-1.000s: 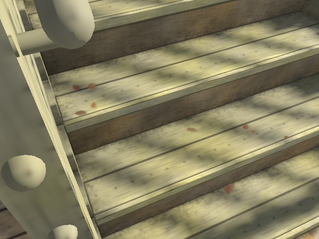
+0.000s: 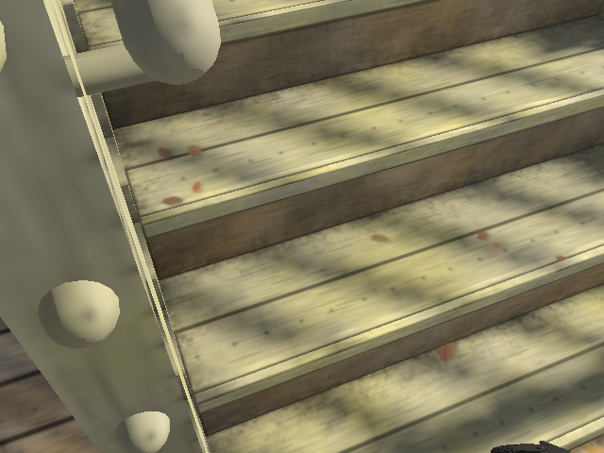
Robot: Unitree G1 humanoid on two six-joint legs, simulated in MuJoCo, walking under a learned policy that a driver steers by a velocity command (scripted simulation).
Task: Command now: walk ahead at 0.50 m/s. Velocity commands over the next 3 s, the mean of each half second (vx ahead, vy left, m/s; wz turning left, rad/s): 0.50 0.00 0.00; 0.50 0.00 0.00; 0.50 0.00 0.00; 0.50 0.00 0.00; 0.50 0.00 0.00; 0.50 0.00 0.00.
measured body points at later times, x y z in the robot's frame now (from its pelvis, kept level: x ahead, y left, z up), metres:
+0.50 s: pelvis +0.00 +0.00 +0.00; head +0.02 +0.00 +0.45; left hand +0.17 +0.23 -0.11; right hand +0.21 -0.23 -0.09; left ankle -0.02 +0.11 -0.75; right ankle +0.00 -0.12 -0.75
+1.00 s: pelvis +0.01 +0.00 +0.00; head +0.02 +0.00 +0.45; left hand +0.17 +0.23 -0.11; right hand +0.21 -0.24 -0.10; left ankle -0.02 +0.11 -0.75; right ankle +0.00 -0.12 -0.75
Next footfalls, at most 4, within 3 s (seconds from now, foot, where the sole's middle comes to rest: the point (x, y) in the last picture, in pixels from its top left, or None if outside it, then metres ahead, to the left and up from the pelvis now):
none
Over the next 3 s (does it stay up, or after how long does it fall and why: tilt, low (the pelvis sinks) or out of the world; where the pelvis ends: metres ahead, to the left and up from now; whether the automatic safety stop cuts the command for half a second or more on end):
stays up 0.01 -0.01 0.00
